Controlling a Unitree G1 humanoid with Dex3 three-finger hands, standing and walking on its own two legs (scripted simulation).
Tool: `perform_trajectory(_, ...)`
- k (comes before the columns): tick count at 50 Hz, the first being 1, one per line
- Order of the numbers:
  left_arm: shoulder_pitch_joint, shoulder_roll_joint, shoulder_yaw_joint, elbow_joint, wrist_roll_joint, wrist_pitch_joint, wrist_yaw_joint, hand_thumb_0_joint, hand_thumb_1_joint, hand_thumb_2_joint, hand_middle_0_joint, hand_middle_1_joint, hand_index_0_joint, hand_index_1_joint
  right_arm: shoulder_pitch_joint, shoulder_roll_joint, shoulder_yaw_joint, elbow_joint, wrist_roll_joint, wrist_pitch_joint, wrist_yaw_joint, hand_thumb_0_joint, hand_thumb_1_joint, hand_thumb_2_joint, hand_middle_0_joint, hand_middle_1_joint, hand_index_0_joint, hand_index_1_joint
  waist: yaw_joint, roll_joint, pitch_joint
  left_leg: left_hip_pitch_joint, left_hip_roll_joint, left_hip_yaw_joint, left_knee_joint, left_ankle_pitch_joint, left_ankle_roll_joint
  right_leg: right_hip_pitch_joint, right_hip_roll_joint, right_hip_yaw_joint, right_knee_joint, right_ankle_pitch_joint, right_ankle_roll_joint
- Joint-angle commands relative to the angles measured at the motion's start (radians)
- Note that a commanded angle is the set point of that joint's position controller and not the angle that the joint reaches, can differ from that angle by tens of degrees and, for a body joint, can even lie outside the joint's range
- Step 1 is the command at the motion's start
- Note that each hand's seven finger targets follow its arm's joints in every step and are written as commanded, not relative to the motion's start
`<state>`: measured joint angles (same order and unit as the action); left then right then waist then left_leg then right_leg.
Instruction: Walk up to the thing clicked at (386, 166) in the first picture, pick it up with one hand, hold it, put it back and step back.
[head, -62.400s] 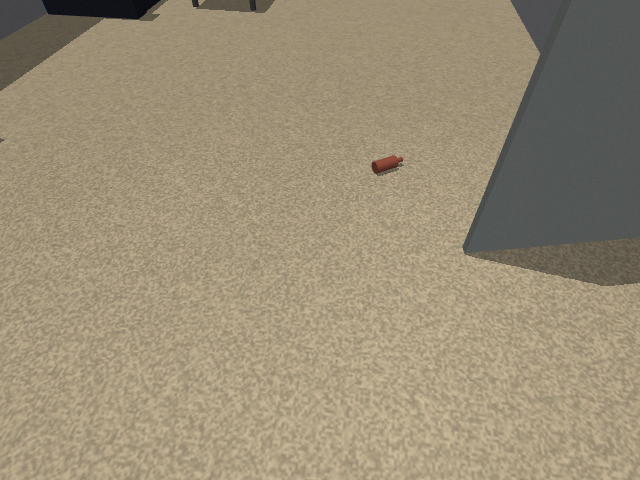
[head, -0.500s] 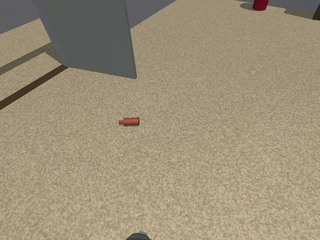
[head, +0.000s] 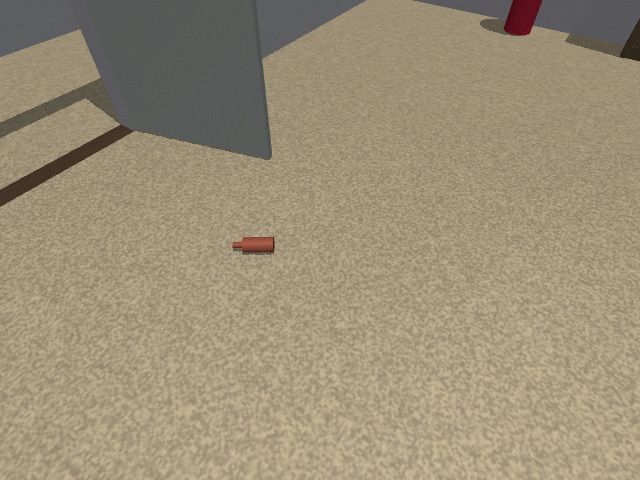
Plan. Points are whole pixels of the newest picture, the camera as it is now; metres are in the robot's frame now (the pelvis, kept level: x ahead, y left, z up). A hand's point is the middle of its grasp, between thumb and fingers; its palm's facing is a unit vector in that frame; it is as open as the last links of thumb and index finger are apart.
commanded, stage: step back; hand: left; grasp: from above
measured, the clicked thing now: (253, 244) +1.12 +0.26 -0.73
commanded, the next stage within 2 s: stand in 0.48 s
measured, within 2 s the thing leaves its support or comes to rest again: neither
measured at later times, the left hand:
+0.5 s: hand out of the picture +0.14 +0.29 -0.14, palm faces +0.03 -0.94 -0.35, open 7.4 cm
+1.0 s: hand out of the picture +0.11 +0.26 -0.13, palm faces -0.02 -0.94 -0.34, open 7.4 cm
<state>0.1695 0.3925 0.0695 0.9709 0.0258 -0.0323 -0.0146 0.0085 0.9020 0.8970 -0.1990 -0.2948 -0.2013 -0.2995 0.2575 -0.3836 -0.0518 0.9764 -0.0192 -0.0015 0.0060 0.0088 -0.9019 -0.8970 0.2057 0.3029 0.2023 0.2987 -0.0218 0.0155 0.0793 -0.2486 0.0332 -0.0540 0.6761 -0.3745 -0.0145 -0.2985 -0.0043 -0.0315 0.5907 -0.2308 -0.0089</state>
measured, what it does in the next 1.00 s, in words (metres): stands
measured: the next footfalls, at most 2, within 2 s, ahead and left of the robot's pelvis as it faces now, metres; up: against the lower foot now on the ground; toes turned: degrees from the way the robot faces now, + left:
none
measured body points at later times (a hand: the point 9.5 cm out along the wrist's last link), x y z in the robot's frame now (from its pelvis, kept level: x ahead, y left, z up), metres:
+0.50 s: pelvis +0.04 +0.02 +0.01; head +0.06 +0.03 +0.46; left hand +0.14 +0.33 -0.11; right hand +0.15 -0.27 -0.11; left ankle +0.03 +0.14 -0.72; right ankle +0.05 -0.12 -0.72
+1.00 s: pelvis +0.04 +0.01 +0.03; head +0.05 +0.01 +0.48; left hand +0.11 +0.31 -0.11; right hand +0.13 -0.29 -0.11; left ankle +0.03 +0.14 -0.72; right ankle +0.05 -0.12 -0.72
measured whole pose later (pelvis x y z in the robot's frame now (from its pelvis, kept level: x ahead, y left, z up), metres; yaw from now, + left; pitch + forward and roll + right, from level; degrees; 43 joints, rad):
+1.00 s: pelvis +0.04 +0.01 +0.03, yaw +1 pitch -2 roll +0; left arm 0.09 0.35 0.00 1.15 0.01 -0.02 -0.01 0.01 0.90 0.90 -0.20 -0.29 -0.20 -0.30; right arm 0.07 -0.35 -0.01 1.15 0.00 -0.01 0.01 0.01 -0.91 -0.90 0.20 0.30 0.20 0.30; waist 0.00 0.00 0.06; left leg -0.09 0.01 -0.01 0.30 -0.18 -0.01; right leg -0.12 -0.04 -0.03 0.31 -0.16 0.02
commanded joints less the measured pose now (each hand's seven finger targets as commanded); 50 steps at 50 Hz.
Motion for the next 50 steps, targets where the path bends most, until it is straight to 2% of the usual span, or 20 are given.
perform_trajectory(1, -0.048, 0.293, 0.062, -0.073, 0.002, -0.028, 0.025, 0.0, 0.9, 0.9, -0.2, -0.3, -0.2, -0.3, -0.012, -0.196, -0.041, -0.046, 0.006, -0.008, -0.029, 0.0, -0.9, -0.9, 0.2, 0.3, 0.2, 0.3, 0.033, -0.095, -0.044, -0.146, -0.018, -0.078, 0.234, -0.213, 0.015, 0.02, -0.386, 0.508, -0.313, -0.231, -0.235)
perform_trajectory(3, -0.095, 0.261, 0.049, -0.077, 0.003, -0.03, 0.029, 0.0, 0.9, 0.9, -0.2, -0.3, -0.2, -0.3, -0.003, -0.185, -0.034, -0.019, 0.009, -0.013, -0.022, 0.0, -0.9, -0.9, 0.2, 0.3, 0.2, 0.3, 0.026, -0.111, -0.029, -0.142, -0.01, -0.054, 0.179, -0.154, 0.024, 0.021, -0.308, 0.363, -0.26, -0.107, -0.193)
perform_trajectory(5, -0.101, 0.255, 0.047, -0.061, 0.003, -0.027, 0.027, 0.0, 0.9, 0.9, -0.2, -0.3, -0.2, -0.3, 0.015, -0.176, -0.032, 0.005, 0.006, -0.017, -0.017, 0.0, -0.9, -0.9, 0.2, 0.3, 0.2, 0.3, 0.028, -0.166, -0.052, -0.085, -0.008, -0.009, 0.081, -0.106, 0.02, 0.013, -0.271, 0.285, -0.226, -0.029, -0.163)
perform_trajectory(7, -0.123, 0.244, 0.037, -0.056, -0.005, -0.017, 0.023, 0.0, 0.9, 0.9, -0.2, -0.3, -0.2, -0.3, 0.016, -0.156, -0.028, 0.02, -0.001, -0.025, -0.015, 0.0, -0.9, -0.9, 0.2, 0.3, 0.2, 0.3, 0.01, -0.165, -0.081, 0.019, -0.029, 0.052, -0.115, 0.006, 0.023, -0.002, -0.22, 0.202, -0.157, 0.061, -0.131)
perform_trajectory(8, -0.129, 0.227, 0.029, -0.053, -0.009, -0.012, 0.023, 0.0, 0.9, 0.9, -0.2, -0.3, -0.2, -0.3, 0.02, -0.153, -0.029, 0.031, -0.007, -0.029, -0.018, 0.0, -0.9, -0.9, 0.2, 0.3, 0.2, 0.3, -0.003, -0.15, -0.091, 0.058, -0.027, 0.042, -0.224, 0.11, 0.025, 0.003, -0.199, 0.169, -0.109, 0.124, -0.105)
perform_trajectory(9, -0.127, 0.188, 0.015, -0.059, -0.012, -0.008, 0.021, 0.0, 0.9, 0.9, -0.2, -0.3, -0.2, -0.3, 0.005, -0.176, -0.037, 0.031, -0.016, -0.036, -0.023, 0.0, -0.9, -0.9, 0.2, 0.3, 0.2, 0.3, 0.0, -0.098, -0.113, 0.105, 0.031, -0.046, -0.277, 0.207, 0.042, -0.011, -0.173, 0.144, -0.045, 0.192, -0.069)
perform_trajectory(10, -0.119, 0.153, 0.005, -0.049, -0.027, -0.003, 0.019, 0.0, 0.9, 0.9, -0.2, -0.3, -0.2, -0.3, -0.069, -0.219, -0.038, 0.013, -0.017, -0.043, -0.024, 0.0, -0.9, -0.9, 0.2, 0.3, 0.2, 0.3, 0.036, 0.018, -0.111, 0.029, 0.148, -0.213, -0.314, 0.228, 0.084, 0.007, -0.088, 0.081, -0.015, 0.069, -0.017)
perform_trajectory(11, -0.116, 0.173, 0.014, -0.025, -0.034, 0.0, 0.022, 0.0, 0.9, 0.9, -0.2, -0.3, -0.2, -0.3, -0.151, -0.249, -0.038, 0.004, -0.005, -0.041, -0.018, 0.0, -0.9, -0.9, 0.2, 0.3, 0.2, 0.3, 0.063, 0.041, -0.077, -0.066, 0.175, -0.209, -0.289, 0.203, 0.133, 0.085, -0.041, 0.045, -0.031, -0.093, -0.009)
perform_trajectory(12, -0.102, 0.174, 0.009, -0.01, -0.028, -0.007, 0.026, 0.0, 0.9, 0.9, -0.2, -0.3, -0.2, -0.3, -0.174, -0.226, -0.029, 0.009, -0.003, -0.041, -0.014, 0.0, -0.9, -0.9, 0.2, 0.3, 0.2, 0.3, 0.071, 0.032, -0.087, -0.061, 0.163, -0.173, -0.265, 0.253, 0.119, 0.131, -0.06, 0.058, -0.078, -0.065, -0.015)
perform_trajectory(14, -0.115, 0.185, 0.011, 0.007, -0.023, -0.017, 0.025, 0.0, 0.9, 0.9, -0.2, -0.3, -0.2, -0.3, -0.169, -0.189, -0.015, 0.026, 0.003, -0.039, -0.015, 0.0, -0.9, -0.9, 0.2, 0.3, 0.2, 0.3, 0.051, -0.002, -0.112, -0.038, 0.099, -0.094, -0.237, 0.346, 0.066, 0.198, -0.095, 0.089, -0.123, 0.135, -0.03)
perform_trajectory(15, -0.105, 0.199, 0.012, 0.016, -0.025, -0.021, 0.027, 0.0, 0.9, 0.9, -0.2, -0.3, -0.2, -0.3, -0.164, -0.188, -0.016, 0.035, 0.004, -0.038, -0.017, 0.0, -0.9, -0.9, 0.2, 0.3, 0.2, 0.3, 0.046, 0.009, -0.129, -0.007, 0.077, -0.061, -0.215, 0.387, 0.052, 0.203, -0.116, 0.103, -0.123, 0.234, -0.036)
perform_trajectory(17, -0.116, 0.204, 0.01, 0.024, -0.027, -0.02, 0.029, 0.0, 0.9, 0.9, -0.2, -0.3, -0.2, -0.3, -0.169, -0.179, -0.017, 0.049, 0.006, -0.033, -0.018, 0.0, -0.9, -0.9, 0.2, 0.3, 0.2, 0.3, 0.037, 0.021, -0.155, 0.052, 0.072, -0.048, -0.22, 0.431, 0.047, 0.195, -0.133, 0.1, -0.124, 0.291, -0.04)
perform_trajectory(19, -0.137, 0.192, 0.005, 0.026, -0.028, -0.017, 0.031, 0.0, 0.9, 0.9, -0.2, -0.3, -0.2, -0.3, -0.173, -0.183, -0.018, 0.057, 0.006, -0.031, -0.018, 0.0, -0.9, -0.9, 0.2, 0.3, 0.2, 0.3, 0.035, 0.03, -0.173, 0.079, 0.086, -0.052, -0.233, 0.49, 0.052, 0.203, -0.124, 0.08, -0.124, 0.285, -0.032)
perform_trajectory(23, -0.149, 0.182, -0.003, 0.043, -0.024, -0.009, 0.031, 0.0, 0.9, 0.9, -0.2, -0.3, -0.2, -0.3, -0.212, -0.173, -0.017, 0.064, 0.007, -0.025, -0.018, 0.0, -0.9, -0.9, 0.2, 0.3, 0.2, 0.3, 0.038, 0.03, -0.151, 0.079, 0.093, -0.056, -0.274, 0.481, 0.053, 0.203, -0.112, 0.062, -0.145, 0.245, -0.02)
perform_trajectory(24, -0.133, 0.142, -0.023, 0.072, -0.028, -0.003, 0.026, 0.0, 0.9, 0.9, -0.2, -0.3, -0.2, -0.3, -0.21, -0.18, -0.009, 0.064, 0.012, -0.036, -0.018, 0.0, -0.9, -0.9, 0.2, 0.3, 0.2, 0.3, 0.025, 0.023, -0.161, 0.124, 0.112, -0.083, -0.32, 0.496, 0.055, 0.203, -0.108, 0.073, -0.171, 0.258, -0.011)
perform_trajectory(29, -0.142, 0.161, -0.028, 0.09, -0.022, -0.005, 0.025, 0.0, 0.9, 0.9, -0.2, -0.3, -0.2, -0.3, -0.232, -0.177, -0.006, 0.081, 0.015, -0.041, -0.016, 0.0, -0.9, -0.9, 0.2, 0.3, 0.2, 0.3, 0.025, 0.011, -0.155, 0.183, 0.104, -0.054, -0.349, 0.563, 0.041, 0.228, -0.12, 0.074, -0.228, 0.311, -0.001)
perform_trajectory(36, -0.143, 0.166, -0.032, 0.112, -0.019, -0.01, 0.023, 0.0, 0.9, 0.9, -0.2, -0.3, -0.2, -0.3, -0.26, -0.171, -0.003, 0.088, 0.017, -0.036, -0.01, 0.0, -0.9, -0.9, 0.2, 0.3, 0.2, 0.3, 0.024, -0.001, -0.118, 0.158, 0.093, -0.041, -0.402, 0.4, 0.033, 0.235, -0.131, 0.087, -0.297, 0.234, 0.005)
perform_trajectory(45, -0.128, 0.169, -0.034, 0.122, -0.016, -0.012, 0.023, 0.0, 0.9, 0.9, -0.2, -0.3, -0.2, -0.3, -0.259, -0.166, 0.003, 0.103, 0.015, -0.036, -0.007, 0.0, -0.9, -0.9, 0.2, 0.3, 0.2, 0.3, 0.028, -0.025, -0.112, 0.153, 0.093, -0.043, -0.426, 0.36, 0.027, 0.227, -0.136, 0.086, -0.314, 0.208, -0.002)
perform_trajectory(48, -0.124, 0.172, -0.033, 0.122, -0.019, -0.012, 0.022, 0.0, 0.9, 0.9, -0.2, -0.3, -0.2, -0.3, -0.238, -0.173, 0.005, 0.111, 0.013, -0.033, -0.005, 0.0, -0.9, -0.9, 0.2, 0.3, 0.2, 0.3, 0.024, -0.016, -0.1, 0.122, 0.085, -0.04, -0.435, 0.262, 0.026, 0.224, -0.136, 0.093, -0.333, 0.123, 0.0)
perform_trajectory(50, -0.128, 0.175, -0.032, 0.122, -0.016, -0.011, 0.022, 0.0, 0.9, 0.9, -0.2, -0.3, -0.2, -0.3, -0.241, -0.169, 0.006, 0.11, 0.012, -0.031, -0.004, 0.0, -0.9, -0.9, 0.2, 0.3, 0.2, 0.3, 0.025, -0.027, -0.097, 0.121, 0.084, -0.043, -0.433, 0.253, 0.026, 0.212, -0.134, 0.092, -0.332, 0.108, -0.001)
